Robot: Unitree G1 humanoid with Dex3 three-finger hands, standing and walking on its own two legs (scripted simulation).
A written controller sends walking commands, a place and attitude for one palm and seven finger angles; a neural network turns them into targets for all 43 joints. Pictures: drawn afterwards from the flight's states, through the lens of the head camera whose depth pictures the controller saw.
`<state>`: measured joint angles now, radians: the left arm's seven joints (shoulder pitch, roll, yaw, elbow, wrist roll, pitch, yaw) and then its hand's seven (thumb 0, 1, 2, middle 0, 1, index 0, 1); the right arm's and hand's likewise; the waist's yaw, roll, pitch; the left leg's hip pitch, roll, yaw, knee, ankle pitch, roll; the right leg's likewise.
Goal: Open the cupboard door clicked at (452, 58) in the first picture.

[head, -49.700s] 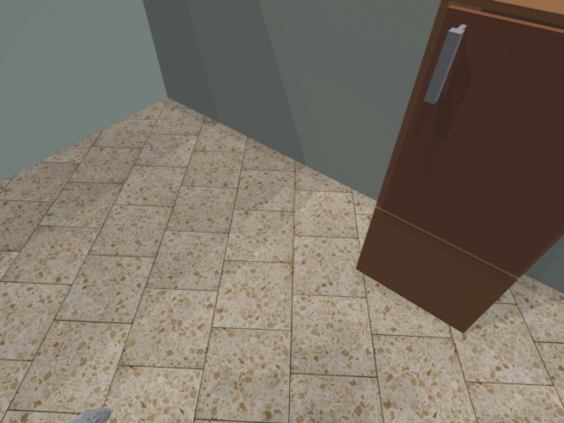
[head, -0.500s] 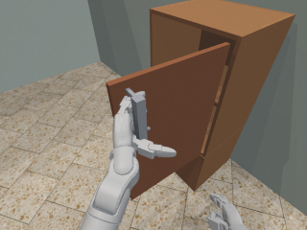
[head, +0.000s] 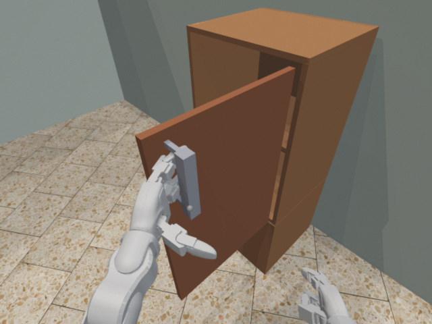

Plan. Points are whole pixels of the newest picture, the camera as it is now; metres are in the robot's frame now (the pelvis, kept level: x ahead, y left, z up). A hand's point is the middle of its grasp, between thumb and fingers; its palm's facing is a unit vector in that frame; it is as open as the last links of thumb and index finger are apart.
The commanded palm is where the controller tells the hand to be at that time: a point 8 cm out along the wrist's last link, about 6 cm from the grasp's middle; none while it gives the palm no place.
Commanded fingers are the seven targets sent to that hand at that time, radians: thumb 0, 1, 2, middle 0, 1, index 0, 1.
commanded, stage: slide the hand sideways off the handle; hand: left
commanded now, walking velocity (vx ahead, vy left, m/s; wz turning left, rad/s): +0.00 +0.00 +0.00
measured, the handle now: (181, 179) +0.32 +0.09 +0.15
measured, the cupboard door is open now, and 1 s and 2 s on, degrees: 90 88 88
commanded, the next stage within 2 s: draw the hand back to the body in 0.62 s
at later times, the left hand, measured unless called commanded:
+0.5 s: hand (152, 235) +0.21 +0.12 +0.15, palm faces +0.02 -1.00 -0.06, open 16.2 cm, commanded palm +0.17 +0.17 +0.15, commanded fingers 0.00 -0.50 0.30 -0.15 -0.30 -0.15 -0.30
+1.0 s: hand (124, 236) +0.20 +0.16 +0.15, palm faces +0.03 -1.00 -0.08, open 16.3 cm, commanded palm +0.16 +0.21 +0.16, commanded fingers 0.00 -0.50 0.30 -0.15 -0.30 -0.15 -0.30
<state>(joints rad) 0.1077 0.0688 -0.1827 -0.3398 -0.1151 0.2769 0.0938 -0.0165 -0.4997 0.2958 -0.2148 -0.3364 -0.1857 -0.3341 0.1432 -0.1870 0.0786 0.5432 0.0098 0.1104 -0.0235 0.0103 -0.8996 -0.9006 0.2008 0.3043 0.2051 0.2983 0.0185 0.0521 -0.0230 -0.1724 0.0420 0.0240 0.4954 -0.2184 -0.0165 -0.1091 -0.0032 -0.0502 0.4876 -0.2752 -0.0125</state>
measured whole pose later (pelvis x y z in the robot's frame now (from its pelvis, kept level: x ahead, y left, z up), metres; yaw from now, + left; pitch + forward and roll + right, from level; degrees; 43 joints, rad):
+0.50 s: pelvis +0.03 -0.01 +0.00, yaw +1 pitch -3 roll +0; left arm 0.53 0.18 0.00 -0.63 -0.20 0.18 -0.08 -0.02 -0.50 0.30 -0.19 -0.32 -0.17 -0.31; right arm 0.22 -0.22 0.06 0.50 0.03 -0.04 -0.05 0.01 -0.90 -0.90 0.20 0.30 0.21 0.30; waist 0.05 0.07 -0.05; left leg -0.20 0.05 0.00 0.55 -0.29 -0.04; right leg -0.13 0.00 -0.07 0.54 -0.35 -0.03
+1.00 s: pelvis +0.02 -0.01 -0.01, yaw +2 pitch -4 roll -1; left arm 0.46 0.23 0.12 -0.55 -0.27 0.15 -0.17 -0.02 -0.50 0.30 -0.15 -0.30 -0.15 -0.30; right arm 0.23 -0.23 0.07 0.55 0.04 -0.18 -0.08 0.01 -0.90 -0.90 0.20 0.30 0.21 0.30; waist 0.05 0.07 -0.04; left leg -0.24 0.04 -0.02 0.59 -0.29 -0.03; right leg -0.15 0.00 -0.09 0.55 -0.35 -0.02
